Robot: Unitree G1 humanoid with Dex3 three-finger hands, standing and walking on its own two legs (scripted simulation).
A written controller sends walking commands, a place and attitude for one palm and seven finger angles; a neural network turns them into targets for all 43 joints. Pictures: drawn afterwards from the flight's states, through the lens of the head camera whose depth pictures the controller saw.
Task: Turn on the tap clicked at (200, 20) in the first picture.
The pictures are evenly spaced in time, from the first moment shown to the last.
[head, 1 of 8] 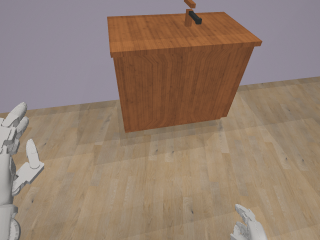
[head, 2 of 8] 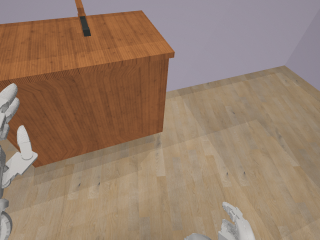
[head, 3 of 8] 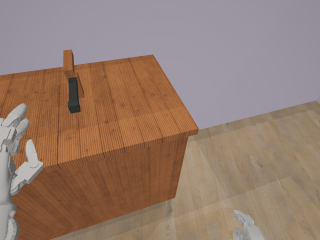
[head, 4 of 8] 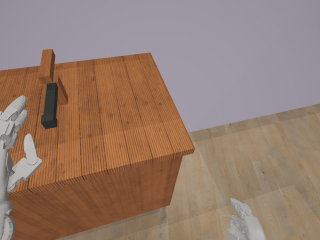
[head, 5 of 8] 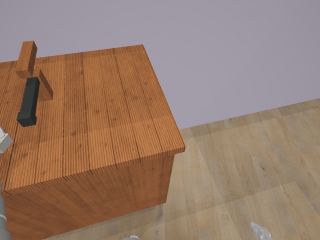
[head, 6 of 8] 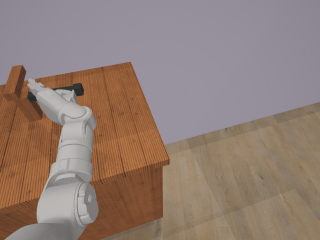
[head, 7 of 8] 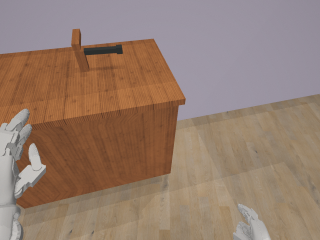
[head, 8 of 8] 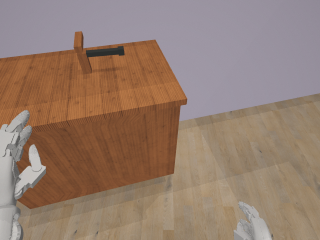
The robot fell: no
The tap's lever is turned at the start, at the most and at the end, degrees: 0 85 85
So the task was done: yes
